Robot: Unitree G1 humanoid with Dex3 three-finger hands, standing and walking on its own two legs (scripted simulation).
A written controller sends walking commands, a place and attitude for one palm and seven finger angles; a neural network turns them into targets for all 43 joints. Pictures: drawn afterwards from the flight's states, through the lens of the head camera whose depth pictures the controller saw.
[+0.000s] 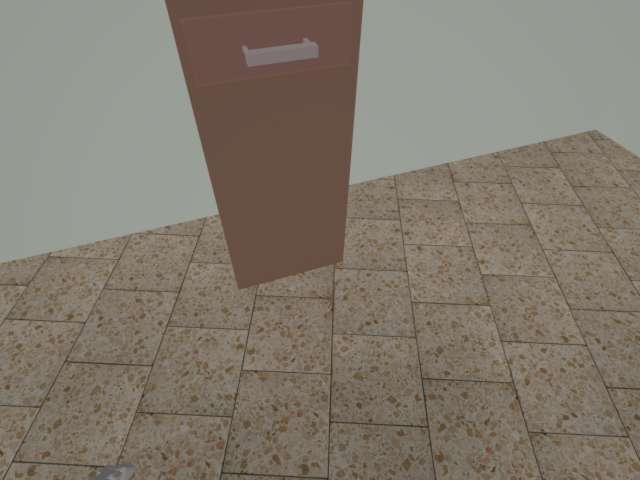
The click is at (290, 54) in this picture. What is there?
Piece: drawer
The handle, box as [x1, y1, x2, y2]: [242, 38, 317, 66]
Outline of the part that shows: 317,56 317,45 315,42 310,42 307,38 303,38 303,42 299,44 248,50 245,45 242,46 242,50 245,54 248,66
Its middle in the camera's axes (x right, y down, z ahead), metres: -0.10 -0.43 +0.88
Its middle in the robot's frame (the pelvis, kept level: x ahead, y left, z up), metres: +0.96 +0.14 +0.12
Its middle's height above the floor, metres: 0.89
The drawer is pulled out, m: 0.00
